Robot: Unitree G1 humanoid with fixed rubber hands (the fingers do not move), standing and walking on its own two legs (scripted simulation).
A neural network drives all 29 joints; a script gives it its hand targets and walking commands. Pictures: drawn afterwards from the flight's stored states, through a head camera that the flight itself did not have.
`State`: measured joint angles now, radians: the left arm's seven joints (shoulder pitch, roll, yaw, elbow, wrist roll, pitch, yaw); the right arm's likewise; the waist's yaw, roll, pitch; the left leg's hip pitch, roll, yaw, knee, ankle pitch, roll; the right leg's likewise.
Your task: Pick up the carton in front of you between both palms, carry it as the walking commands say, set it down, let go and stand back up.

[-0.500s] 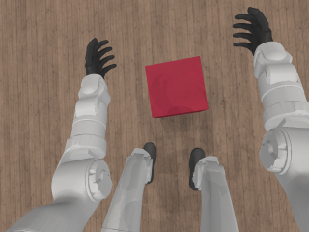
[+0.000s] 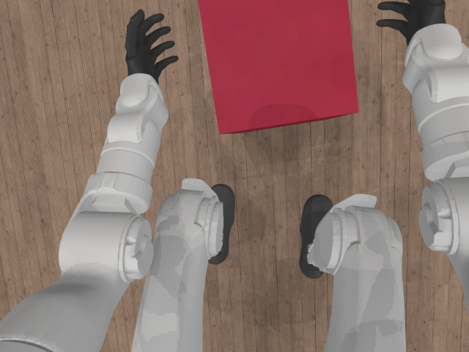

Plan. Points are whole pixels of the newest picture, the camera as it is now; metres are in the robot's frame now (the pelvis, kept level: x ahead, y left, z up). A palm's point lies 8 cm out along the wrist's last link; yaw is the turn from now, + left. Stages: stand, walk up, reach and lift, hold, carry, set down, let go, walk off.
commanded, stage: reach and lift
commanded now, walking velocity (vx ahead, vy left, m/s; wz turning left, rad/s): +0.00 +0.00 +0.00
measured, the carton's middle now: (276, 72) +0.51 -0.01 -0.30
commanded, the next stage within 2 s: none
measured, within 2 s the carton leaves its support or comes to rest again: leaves its support in 1.06 s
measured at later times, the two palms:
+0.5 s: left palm (165, 67) +0.51 +0.18 -0.23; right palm (381, 39) +0.55 -0.17 -0.24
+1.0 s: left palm (181, 61) +0.51 +0.15 -0.22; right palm (370, 35) +0.55 -0.15 -0.23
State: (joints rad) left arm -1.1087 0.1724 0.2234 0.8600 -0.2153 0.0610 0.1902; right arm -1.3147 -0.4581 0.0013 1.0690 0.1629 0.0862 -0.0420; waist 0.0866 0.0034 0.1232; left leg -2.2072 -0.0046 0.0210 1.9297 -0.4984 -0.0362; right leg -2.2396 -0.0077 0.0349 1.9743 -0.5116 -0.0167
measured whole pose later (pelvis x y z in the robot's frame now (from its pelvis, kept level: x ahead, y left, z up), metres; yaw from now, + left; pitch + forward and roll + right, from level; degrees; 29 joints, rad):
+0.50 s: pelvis +0.00 +0.00 -0.06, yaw +1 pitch +37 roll +3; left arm -1.36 0.24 0.10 1.12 -0.35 0.00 0.19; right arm -1.48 -0.48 0.11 1.21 0.23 0.02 -0.05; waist 0.07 0.06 0.34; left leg -2.28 -0.04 0.02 2.15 -0.52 -0.04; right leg -2.29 -0.04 0.04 2.20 -0.56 -0.02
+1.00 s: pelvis -0.01 +0.00 -0.06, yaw +1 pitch +38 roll +4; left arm -1.42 0.16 0.30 1.16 -0.16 0.04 0.19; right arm -1.59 -0.39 0.09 1.35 0.14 0.07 -0.07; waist 0.07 0.06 0.30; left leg -2.29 -0.04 0.01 2.13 -0.50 -0.05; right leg -2.32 -0.02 0.04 2.18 -0.52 -0.02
